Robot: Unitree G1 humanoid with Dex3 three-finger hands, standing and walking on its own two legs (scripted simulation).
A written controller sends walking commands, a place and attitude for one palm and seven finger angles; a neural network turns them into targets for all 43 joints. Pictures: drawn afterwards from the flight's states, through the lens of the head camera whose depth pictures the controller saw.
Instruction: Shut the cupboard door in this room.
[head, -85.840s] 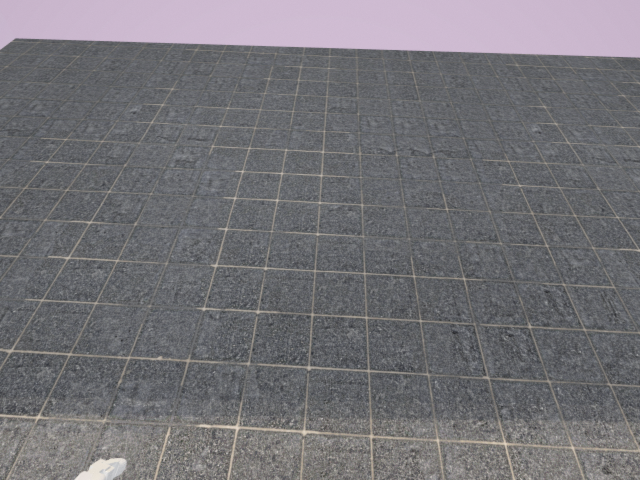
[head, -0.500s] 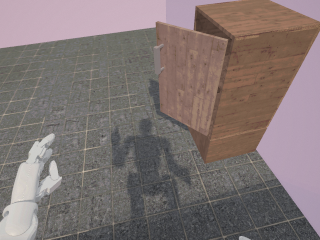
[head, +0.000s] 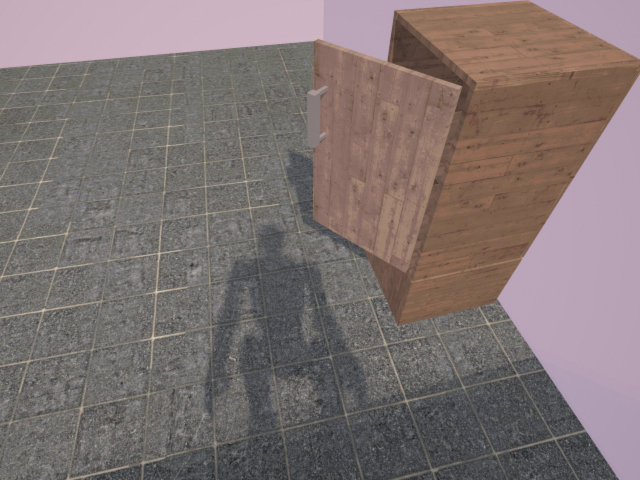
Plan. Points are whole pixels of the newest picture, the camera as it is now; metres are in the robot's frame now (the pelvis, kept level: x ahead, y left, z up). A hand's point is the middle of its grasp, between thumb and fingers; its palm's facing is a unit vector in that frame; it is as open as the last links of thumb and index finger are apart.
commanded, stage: let the arm hang, fingers relaxed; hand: left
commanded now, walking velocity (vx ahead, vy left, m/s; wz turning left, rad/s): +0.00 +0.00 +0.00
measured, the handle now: (318, 116) +0.96 +0.06 -0.05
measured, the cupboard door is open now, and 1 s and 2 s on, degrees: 37 37 37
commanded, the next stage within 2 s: look to check the result in 0.50 s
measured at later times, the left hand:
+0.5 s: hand out of the picture -0.01 +0.17 -0.18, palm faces +0.03 -0.99 -0.15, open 7.4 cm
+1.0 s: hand out of the picture +0.00 +0.19 -0.18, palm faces +0.01 -0.98 -0.18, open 7.4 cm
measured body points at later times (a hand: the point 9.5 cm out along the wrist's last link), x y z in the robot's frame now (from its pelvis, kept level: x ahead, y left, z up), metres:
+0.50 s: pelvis +0.01 +0.02 +0.00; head +0.01 +0.02 +0.45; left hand -0.01 +0.22 -0.17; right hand -0.03 -0.18 -0.16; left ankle +0.02 +0.11 -0.74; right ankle -0.01 -0.09 -0.74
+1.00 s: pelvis +0.01 +0.03 +0.00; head +0.02 +0.03 +0.45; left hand +0.00 +0.24 -0.16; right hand -0.01 -0.18 -0.16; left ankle +0.02 +0.11 -0.74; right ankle -0.01 -0.09 -0.74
